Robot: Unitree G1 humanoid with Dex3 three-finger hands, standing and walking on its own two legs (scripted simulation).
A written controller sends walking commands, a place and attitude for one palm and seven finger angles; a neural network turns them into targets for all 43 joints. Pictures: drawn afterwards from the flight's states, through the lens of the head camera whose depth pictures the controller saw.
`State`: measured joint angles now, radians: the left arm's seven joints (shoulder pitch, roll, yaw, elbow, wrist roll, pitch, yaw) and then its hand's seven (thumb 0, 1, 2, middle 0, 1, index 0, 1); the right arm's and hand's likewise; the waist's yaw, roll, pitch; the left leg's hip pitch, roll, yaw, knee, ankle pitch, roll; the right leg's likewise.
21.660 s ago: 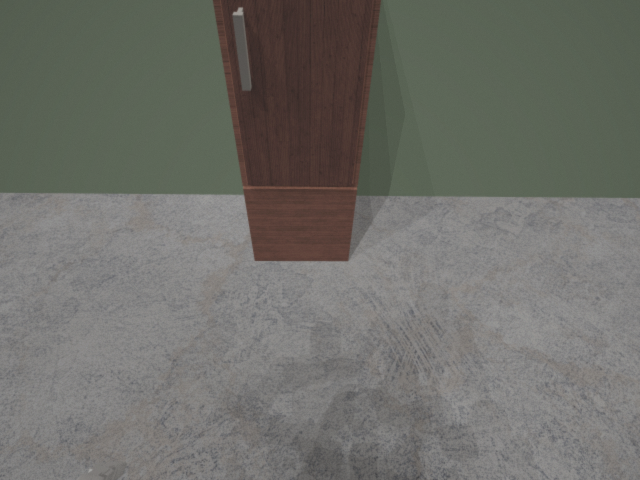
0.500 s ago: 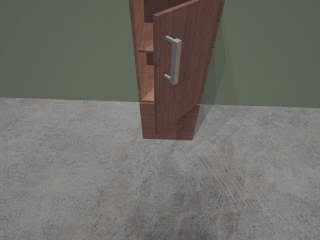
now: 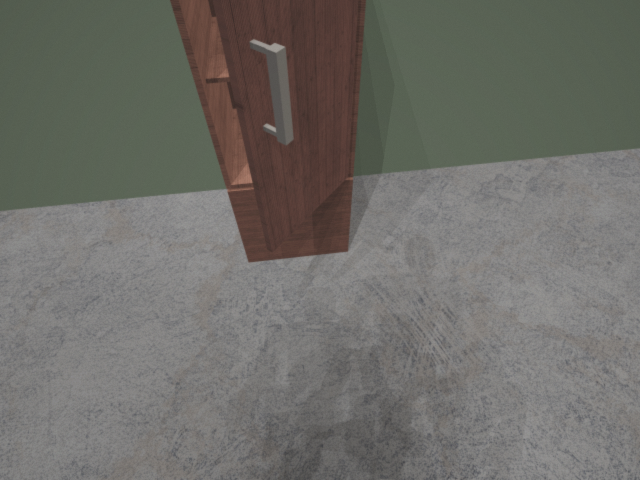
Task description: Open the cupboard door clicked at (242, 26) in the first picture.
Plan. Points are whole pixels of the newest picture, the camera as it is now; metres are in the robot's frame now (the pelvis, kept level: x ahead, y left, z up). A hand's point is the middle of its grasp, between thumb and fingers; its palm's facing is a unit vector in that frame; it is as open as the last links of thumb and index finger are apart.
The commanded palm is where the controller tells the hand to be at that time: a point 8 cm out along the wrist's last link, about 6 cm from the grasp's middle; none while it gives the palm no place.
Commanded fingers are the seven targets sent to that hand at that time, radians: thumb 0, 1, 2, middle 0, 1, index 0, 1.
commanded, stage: walk to a spot facing it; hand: left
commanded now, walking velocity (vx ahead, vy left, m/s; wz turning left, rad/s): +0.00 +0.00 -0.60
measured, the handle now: (272, 94) +0.67 +0.13 +0.10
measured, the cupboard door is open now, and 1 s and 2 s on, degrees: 46 46 46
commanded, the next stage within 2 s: none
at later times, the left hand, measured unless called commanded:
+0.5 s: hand out of the picture +0.10 +0.18 -0.16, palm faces -0.18 -0.95 -0.24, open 7.4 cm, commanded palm none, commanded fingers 0.00 0.90 0.90 -0.20 -0.30 -0.20 -0.30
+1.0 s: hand (268, 422) +0.21 +0.10 -0.15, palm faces -0.55 -0.79 -0.29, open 7.4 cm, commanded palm none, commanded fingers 0.00 0.90 0.90 -0.20 -0.30 -0.20 -0.30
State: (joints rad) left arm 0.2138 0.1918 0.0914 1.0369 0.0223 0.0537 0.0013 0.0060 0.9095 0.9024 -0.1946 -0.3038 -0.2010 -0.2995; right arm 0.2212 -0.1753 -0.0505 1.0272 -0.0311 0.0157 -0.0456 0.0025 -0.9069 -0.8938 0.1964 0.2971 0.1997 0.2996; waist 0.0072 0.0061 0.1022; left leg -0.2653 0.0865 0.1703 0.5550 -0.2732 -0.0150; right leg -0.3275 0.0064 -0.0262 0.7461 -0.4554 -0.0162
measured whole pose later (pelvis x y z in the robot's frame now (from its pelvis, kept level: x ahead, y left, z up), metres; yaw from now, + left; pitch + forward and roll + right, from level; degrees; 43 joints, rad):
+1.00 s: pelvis +0.00 -0.02 +0.00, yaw -35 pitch +0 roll +0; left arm 0.13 0.24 0.07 0.89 0.02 0.02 0.01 0.00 0.91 0.90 -0.19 -0.30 -0.20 -0.30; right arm 0.21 -0.27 -0.06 0.93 -0.01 0.06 -0.02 0.01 -0.91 -0.89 0.20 0.30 0.20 0.30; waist -0.02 0.02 0.14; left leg -0.44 0.09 0.04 1.08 -0.49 -0.07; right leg -0.32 0.01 0.01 0.59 -0.27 -0.02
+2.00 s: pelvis +0.17 -0.31 +0.01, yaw -62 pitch +1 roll +0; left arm 0.30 0.18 0.06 1.07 0.02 -0.08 0.00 -0.01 0.93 0.90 -0.20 -0.30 -0.20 -0.30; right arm 0.10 -0.18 -0.05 0.96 -0.02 -0.02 0.02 0.00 -0.91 -0.89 0.19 0.30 0.20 0.30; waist 0.02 0.00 0.06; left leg -0.52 0.10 0.07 0.73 -0.23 -0.04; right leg -0.04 0.07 -0.04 0.32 -0.29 -0.08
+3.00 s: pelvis +0.37 -0.75 -0.01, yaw -61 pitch +0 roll -1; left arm 0.27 0.17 0.05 1.09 0.01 -0.01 0.01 0.01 0.92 0.90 -0.20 -0.30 -0.20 -0.30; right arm 0.14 -0.18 -0.04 0.98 -0.02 -0.05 -0.01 0.00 -0.92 -0.89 0.19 0.30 0.20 0.30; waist 0.00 -0.04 0.09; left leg -0.43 0.03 0.11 0.64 -0.22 0.06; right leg -0.35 -0.06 -0.08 1.18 -0.50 0.05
